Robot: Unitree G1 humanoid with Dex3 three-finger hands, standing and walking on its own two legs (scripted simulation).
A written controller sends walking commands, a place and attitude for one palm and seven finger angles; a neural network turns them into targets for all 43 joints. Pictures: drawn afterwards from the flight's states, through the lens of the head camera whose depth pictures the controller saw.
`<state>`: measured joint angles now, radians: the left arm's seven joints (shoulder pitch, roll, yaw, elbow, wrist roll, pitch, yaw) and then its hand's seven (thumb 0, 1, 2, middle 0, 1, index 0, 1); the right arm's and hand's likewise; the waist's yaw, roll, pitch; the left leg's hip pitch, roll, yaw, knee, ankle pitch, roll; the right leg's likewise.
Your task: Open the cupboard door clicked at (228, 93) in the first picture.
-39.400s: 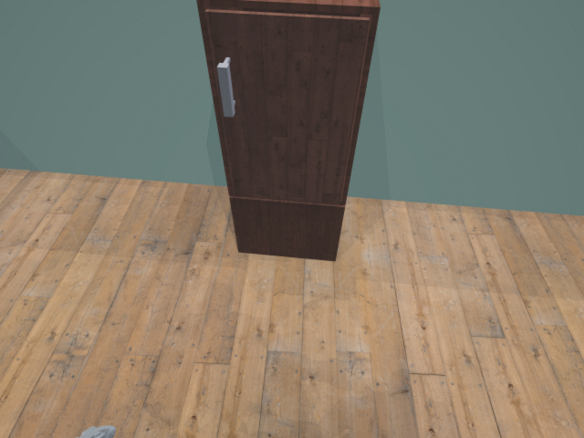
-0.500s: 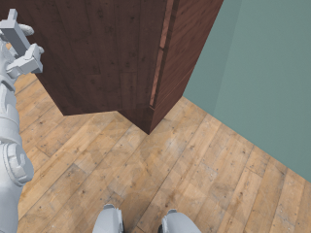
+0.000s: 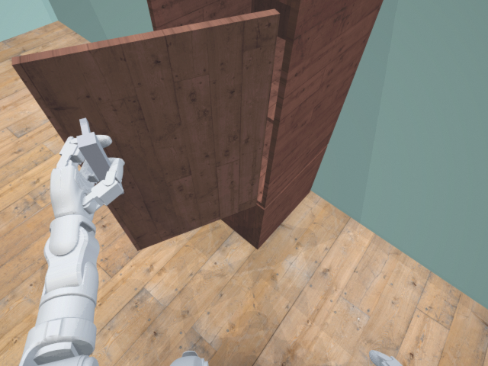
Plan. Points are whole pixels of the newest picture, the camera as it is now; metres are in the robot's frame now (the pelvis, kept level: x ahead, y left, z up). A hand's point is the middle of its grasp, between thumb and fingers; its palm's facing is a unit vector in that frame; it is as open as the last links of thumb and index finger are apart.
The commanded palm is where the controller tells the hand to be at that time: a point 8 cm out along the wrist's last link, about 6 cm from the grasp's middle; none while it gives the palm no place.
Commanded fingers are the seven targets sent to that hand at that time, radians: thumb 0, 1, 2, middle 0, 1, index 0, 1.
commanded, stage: pull the door open along its arc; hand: left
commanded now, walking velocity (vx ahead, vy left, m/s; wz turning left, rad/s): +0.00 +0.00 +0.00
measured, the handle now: (100, 158) +0.44 +0.25 +0.07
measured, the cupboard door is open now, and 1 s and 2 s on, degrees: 66 92 95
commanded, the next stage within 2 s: open thumb and fingers to let go in 0.50 s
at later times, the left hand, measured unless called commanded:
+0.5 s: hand (168, 232) +0.30 +0.11 +0.08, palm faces +0.43 -0.90 +0.04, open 6.6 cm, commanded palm +0.24 +0.15 +0.07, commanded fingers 0.00 0.90 0.90 -0.40 -1.35 -0.40 -1.35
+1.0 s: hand (178, 241) +0.29 +0.10 +0.07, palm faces +0.43 -0.90 +0.03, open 10.1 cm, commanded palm +0.25 +0.15 +0.07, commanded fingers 0.00 -0.50 0.30 -0.30 -1.20 -0.30 -1.20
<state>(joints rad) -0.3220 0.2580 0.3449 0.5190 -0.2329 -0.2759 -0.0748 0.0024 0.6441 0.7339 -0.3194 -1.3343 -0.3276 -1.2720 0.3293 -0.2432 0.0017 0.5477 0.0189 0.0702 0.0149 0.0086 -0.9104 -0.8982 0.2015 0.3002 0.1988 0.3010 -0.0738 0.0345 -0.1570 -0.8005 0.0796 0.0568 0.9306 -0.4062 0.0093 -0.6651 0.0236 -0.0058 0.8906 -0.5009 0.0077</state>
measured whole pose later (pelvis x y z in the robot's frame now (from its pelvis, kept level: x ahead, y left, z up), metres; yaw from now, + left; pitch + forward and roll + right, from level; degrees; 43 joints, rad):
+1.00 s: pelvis -0.01 -0.04 +0.00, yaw +4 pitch +9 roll +1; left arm 0.03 -0.03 -0.06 0.21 -0.03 -0.30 0.42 0.00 0.07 0.54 -0.35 -1.26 -0.36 -1.26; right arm 0.20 -0.19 0.00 0.59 -0.06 0.06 0.00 0.01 -0.91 -0.90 0.20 0.30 0.20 0.30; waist 0.00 0.03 -0.13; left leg -0.67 0.04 0.00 0.88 -0.37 -0.04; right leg -0.54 0.00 -0.07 0.91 -0.53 -0.04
